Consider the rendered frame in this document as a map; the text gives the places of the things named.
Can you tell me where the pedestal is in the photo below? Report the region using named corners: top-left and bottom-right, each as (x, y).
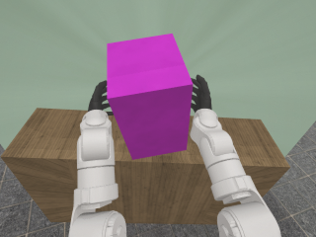
top-left (0, 108), bottom-right (290, 225)

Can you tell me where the right robot upper arm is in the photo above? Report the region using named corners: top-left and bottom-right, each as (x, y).
top-left (217, 201), bottom-right (281, 237)

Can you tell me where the left robot upper arm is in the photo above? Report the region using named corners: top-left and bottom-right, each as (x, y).
top-left (69, 210), bottom-right (126, 237)

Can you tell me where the right robot hand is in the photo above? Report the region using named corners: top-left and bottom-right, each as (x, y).
top-left (191, 75), bottom-right (212, 112)

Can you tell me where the carton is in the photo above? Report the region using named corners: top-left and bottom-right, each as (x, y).
top-left (107, 34), bottom-right (194, 160)

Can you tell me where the left robot hand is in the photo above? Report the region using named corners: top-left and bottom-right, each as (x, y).
top-left (88, 80), bottom-right (114, 116)

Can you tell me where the left robot forearm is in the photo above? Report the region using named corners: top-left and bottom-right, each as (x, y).
top-left (68, 110), bottom-right (119, 237)

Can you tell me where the right robot forearm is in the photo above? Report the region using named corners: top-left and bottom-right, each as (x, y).
top-left (190, 109), bottom-right (281, 237)

